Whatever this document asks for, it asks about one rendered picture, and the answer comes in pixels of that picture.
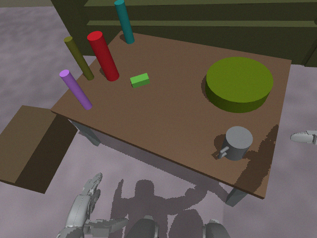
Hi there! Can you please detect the sofa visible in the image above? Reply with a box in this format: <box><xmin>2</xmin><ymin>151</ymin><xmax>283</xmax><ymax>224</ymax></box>
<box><xmin>51</xmin><ymin>0</ymin><xmax>317</xmax><ymax>67</ymax></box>

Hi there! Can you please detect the right robot hand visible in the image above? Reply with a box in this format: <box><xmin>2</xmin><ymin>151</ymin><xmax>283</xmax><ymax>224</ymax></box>
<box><xmin>290</xmin><ymin>129</ymin><xmax>317</xmax><ymax>145</ymax></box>

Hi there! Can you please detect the left robot arm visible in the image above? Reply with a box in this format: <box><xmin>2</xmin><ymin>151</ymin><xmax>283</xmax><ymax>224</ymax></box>
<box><xmin>56</xmin><ymin>227</ymin><xmax>84</xmax><ymax>238</ymax></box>

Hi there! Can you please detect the left robot hand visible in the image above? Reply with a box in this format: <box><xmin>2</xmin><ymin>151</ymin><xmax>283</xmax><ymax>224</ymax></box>
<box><xmin>64</xmin><ymin>173</ymin><xmax>128</xmax><ymax>238</ymax></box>

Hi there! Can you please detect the coffee table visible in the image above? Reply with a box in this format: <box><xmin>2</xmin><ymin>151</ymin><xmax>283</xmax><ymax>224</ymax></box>
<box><xmin>50</xmin><ymin>31</ymin><xmax>292</xmax><ymax>207</ymax></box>

